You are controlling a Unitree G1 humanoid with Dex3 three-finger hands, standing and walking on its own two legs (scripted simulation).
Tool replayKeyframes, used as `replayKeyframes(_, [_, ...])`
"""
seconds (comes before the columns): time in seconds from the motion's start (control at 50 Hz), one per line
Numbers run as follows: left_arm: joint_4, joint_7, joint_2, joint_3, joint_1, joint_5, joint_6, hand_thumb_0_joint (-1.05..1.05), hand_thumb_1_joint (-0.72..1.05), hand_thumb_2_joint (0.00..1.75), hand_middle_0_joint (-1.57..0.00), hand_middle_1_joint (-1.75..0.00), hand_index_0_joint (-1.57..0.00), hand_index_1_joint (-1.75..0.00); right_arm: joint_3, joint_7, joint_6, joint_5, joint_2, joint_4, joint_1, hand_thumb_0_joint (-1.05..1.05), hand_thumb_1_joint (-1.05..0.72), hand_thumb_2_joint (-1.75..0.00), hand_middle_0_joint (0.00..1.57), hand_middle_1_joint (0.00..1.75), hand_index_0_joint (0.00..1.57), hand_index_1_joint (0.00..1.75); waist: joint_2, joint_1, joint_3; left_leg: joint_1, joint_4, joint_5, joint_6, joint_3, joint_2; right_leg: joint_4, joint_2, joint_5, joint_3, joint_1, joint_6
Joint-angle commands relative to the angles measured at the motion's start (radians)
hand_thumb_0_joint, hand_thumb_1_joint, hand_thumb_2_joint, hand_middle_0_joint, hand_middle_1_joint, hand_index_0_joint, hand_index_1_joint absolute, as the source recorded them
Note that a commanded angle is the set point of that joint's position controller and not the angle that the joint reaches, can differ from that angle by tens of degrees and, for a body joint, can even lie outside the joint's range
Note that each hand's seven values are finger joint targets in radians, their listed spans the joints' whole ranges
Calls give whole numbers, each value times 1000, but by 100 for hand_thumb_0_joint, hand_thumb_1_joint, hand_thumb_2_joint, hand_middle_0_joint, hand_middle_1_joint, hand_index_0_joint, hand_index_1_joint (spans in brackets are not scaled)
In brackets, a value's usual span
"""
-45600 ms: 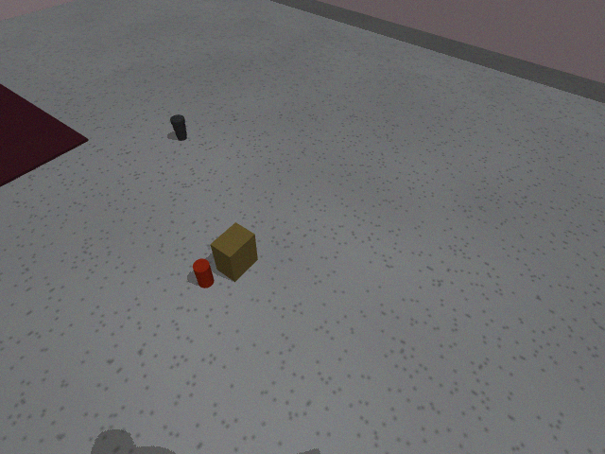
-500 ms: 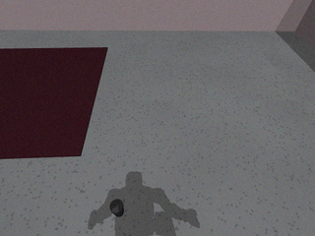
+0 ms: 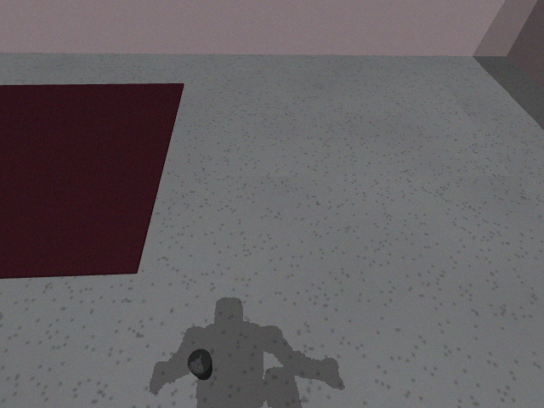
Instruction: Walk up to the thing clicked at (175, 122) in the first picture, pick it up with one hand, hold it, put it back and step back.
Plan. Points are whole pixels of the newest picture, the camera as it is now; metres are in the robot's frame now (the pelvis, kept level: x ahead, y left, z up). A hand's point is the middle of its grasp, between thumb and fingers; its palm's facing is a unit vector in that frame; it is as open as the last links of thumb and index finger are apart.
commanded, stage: stand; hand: left
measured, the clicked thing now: (202, 366) +0.38 +0.22 -0.72
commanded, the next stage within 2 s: step back in 0.26 s
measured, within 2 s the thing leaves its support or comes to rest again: neither
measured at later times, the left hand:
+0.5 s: hand out of the picture +0.05 +0.27 -0.17, palm faces -0.03 -0.92 -0.40, open 7.4 cm
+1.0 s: hand out of the picture -0.03 +0.28 -0.18, palm faces +0.04 -0.92 -0.38, open 7.4 cm
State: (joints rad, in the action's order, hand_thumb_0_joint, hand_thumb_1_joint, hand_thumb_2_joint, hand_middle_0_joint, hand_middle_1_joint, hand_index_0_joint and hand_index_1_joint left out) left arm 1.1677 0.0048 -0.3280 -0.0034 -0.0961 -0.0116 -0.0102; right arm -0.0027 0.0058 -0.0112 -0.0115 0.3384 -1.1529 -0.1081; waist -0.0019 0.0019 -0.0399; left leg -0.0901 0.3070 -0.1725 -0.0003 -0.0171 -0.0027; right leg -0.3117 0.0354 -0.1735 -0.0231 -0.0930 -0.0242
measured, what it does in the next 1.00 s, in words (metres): walks backwards: left foot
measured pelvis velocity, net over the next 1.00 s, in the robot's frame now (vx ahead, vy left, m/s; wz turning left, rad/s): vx -0.15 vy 0.01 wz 0.05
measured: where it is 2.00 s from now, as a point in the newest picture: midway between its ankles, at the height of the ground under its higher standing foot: outside the picture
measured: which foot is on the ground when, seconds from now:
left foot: down 0.00-0.58, up 0.60-0.92, down 0.94-1.00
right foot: down 0.00-0.96, up 0.98-1.00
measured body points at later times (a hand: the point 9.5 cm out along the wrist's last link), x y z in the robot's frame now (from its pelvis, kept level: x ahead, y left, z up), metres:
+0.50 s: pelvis -0.04 -0.01 -0.02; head +0.02 -0.01 +0.43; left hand +0.05 +0.31 -0.14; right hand +0.05 -0.32 -0.15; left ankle +0.00 +0.12 -0.75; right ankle +0.00 -0.13 -0.75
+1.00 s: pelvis -0.15 +0.01 -0.03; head -0.09 +0.03 +0.41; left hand -0.03 +0.33 -0.15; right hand -0.07 -0.31 -0.15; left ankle -0.18 +0.12 -0.75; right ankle -0.02 -0.13 -0.73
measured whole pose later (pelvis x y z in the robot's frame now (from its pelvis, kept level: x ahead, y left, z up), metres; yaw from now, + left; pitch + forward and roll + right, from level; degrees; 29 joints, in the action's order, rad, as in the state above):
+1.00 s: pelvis -0.15 +0.01 -0.03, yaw +3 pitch -3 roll +1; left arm 0.86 0.02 -0.39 -0.07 -0.07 -0.02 0.06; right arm 0.04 -0.02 0.06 -0.04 0.38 -0.96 -0.17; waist 0.05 0.00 -0.19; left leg -0.22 0.68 -0.41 0.03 0.01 0.05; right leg -0.75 0.04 -0.35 0.04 -0.50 -0.01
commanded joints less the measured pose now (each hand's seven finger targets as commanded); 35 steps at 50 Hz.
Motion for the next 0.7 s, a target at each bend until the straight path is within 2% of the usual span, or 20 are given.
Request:
replayKeyframes(0.0, [-57,13,-207,-36,37,-2,-20,0,90,90,-20,-30,-20,-30,40,13,-21,-3,204,49,37,0,-90,-90,20,30,20,30,1,-2,53,9,-49,172,10,99,-129,37,104,141,82,-1,31])
replayKeyframes(0.18, [-65,10,-217,-38,33,0,-21,0,90,90,-20,-30,-20,-30,42,9,-22,-3,203,46,34,0,-90,-90,20,30,20,30,-3,-3,43,-17,-67,98,12,97,-126,47,104,97,91,4,38])
replayKeyframes(0.2, [-63,9,-205,-35,22,0,-20,0,90,90,-20,-30,-20,-30,43,7,-22,-3,208,47,37,0,-90,-90,20,30,20,30,-16,-1,29,-24,-74,64,12,96,-124,53,100,74,86,-16,35])
replayKeyframes(0.22, [-65,10,-217,-38,29,-1,-21,0,90,90,-20,-30,-20,-30,44,7,-21,-2,203,48,39,0,-90,-90,20,30,20,30,5,-2,39,-22,-73,79,14,103,-128,50,101,73,86,1,37])
replayKeyframes(0.24, [-101,12,-291,-80,26,21,-11,0,90,90,-20,-30,-20,-30,69,1,-1,1,265,77,68,0,-90,-90,20,30,20,30,23,-1,-66,-82,37,237,40,117,-111,-34,87,250,108,-100,48])
replayKeyframes(0.3, [-141,17,-268,-83,5,23,-4,0,90,90,-20,-30,-20,-30,77,-1,13,15,257,111,30,0,-90,-90,20,30,20,30,0,-15,31,-81,84,295,68,109,-120,-117,74,268,87,-56,69])
replayKeyframes(0.32, [-158,17,-262,-83,1,23,0,0,90,90,-20,-30,-20,-30,82,-3,17,14,261,127,32,0,-90,-90,20,30,20,30,-14,-15,57,-85,89,301,86,118,-130,-158,61,241,83,-63,71])
replayKeyframes(0.38, [-193,13,-244,-81,4,14,15,0,90,90,-20,-30,-20,-30,101,-7,30,11,280,162,45,0,-90,-90,20,30,20,30,-63,-19,91,-125,79,206,127,150,-163,-241,27,100,61,-89,75])
replayKeyframes(0.44, [-212,9,-237,-83,-36,5,29,0,90,90,-20,-30,-20,-30,115,-7,39,4,295,212,73,0,-90,-90,20,30,20,30,-134,-6,132,-150,99,216,181,186,-207,-376,-13,-21,28,-93,73])
replayKeyframes(0.48, [-210,8,-233,-89,-101,1,34,0,90,90,-20,-30,-20,-30,118,-6,45,5,294,247,109,0,-90,-90,20,30,20,30,-164,22,149,-188,139,204,209,196,-232,-431,-25,-117,23,-80,78])
replayKeyframes(0.5, [-205,7,-240,-92,-126,-3,35,0,90,90,-20,-30,-20,-30,119,-6,50,4,293,264,120,0,-90,-90,20,30,20,30,-160,32,150,-233,177,191,207,194,-225,-436,-22,-110,34,-54,84])
replayKeyframes(0.52, [-203,7,-250,-98,-157,-4,35,0,90,90,-20,-30,-20,-30,119,-8,55,5,283,282,145,0,-90,-90,20,30,20,30,-136,53,145,-270,254,133,185,169,-192,-400,7,-62,62,-50,107])
replayKeyframes(0.54, [-213,7,-279,-109,-149,-8,31,0,90,90,-20,-30,-20,-30,114,-8,63,13,253,287,136,0,-90,-90,20,30,20,30,-2,54,112,-313,401,-18,126,116,-77,-236,102,28,184,-84,149])
replayKeyframes(0.56, [-235,7,-360,-129,-117,-16,22,0,90,90,-20,-30,-20,-30,102,-4,70,15,206,296,124,0,-90,-90,20,30,20,30,221,61,43,-382,642,-287,43,42,117,7,290,115,441,-150,229])
replayKeyframes(0.58, [-281,13,-409,-136,-40,-30,13,0,90,90,-20,-30,-20,-30,102,5,83,1,203,284,68,0,-90,-90,20,30,20,30,237,40,20,-362,824,-464,33,159,140,45,383,110,570,-264,307])
replayKeyframes(0.6, [-310,19,-407,-138,9,-32,11,0,90,90,-20,-30,-20,-30,113,5,87,0,236,265,15,0,-90,-90,20,30,20,30,212,14,9,-342,922,-440,30,183,114,38,388,61,568,-320,331])
replayKeyframes(0.62, [-330,22,-379,-136,48,-32,12,0,90,90,-20,-30,-20,-30,118,0,86,6,253,256,-14,0,-90,-90,20,30,20,30,161,-1,-17,-331,969,-377,29,200,107,30,333,16,478,-358,305])
replayKeyframes(0.64, [-342,24,-342,-131,98,-31,10,0,90,90,-20,-30,-20,-30,119,-5,84,20,251,238,-60,0,-90,-90,20,30,20,30,136,-32,-14,-331,981,-312,28,199,113,13,265,-14,364,-331,260])
replayKeyframes(0.66, [-347,26,-309,-125,122,-31,11,0,90,90,-20,-30,-20,-30,121,-5,82,27,253,220,-94,0,-90,-90,20,30,20,30,134,-48,10,-332,973,-278,19,186,118,-2,208,-51,286,-302,219])
replayKeyframes(0.68, [-352,26,-303,-125,111,-34,12,0,90,90,-20,-30,-20,-30,119,-2,79,28,254,217,-115,0,-90,-90,20,30,20,30,143,-37,45,-345,963,-263,2,173,122,-19,193,-66,273,-247,212])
